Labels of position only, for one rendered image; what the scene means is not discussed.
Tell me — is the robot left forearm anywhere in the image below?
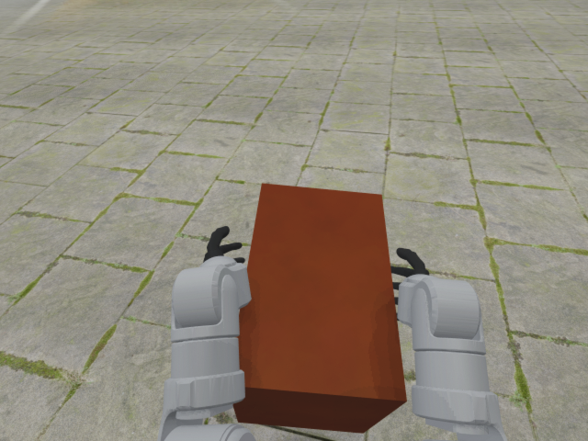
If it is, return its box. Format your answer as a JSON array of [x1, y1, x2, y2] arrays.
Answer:
[[157, 256, 252, 441]]

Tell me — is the robot right hand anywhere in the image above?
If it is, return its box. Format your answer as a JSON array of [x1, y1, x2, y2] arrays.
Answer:
[[390, 248, 429, 321]]

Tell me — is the robot right forearm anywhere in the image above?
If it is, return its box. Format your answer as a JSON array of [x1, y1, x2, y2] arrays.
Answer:
[[397, 274, 507, 441]]

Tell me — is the robot left hand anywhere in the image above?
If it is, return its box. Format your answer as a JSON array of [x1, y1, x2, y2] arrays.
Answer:
[[203, 226, 245, 263]]

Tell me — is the carton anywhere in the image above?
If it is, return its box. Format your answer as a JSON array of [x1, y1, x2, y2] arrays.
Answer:
[[233, 183, 407, 434]]

